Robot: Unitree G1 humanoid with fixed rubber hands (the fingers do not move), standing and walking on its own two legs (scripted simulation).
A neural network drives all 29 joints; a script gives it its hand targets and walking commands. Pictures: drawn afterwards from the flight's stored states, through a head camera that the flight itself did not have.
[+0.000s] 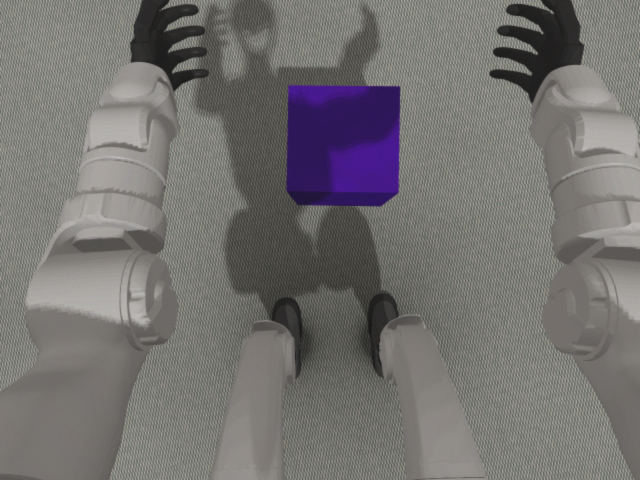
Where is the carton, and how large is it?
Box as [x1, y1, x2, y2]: [286, 85, 399, 205]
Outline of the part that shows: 288,86 286,190 297,204 381,205 398,192 399,86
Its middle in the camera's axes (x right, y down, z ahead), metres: +0.04 -0.19 +0.84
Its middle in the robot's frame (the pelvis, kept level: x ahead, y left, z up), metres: +0.56 -0.03 -0.53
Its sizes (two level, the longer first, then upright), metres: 0.210 0.200 0.250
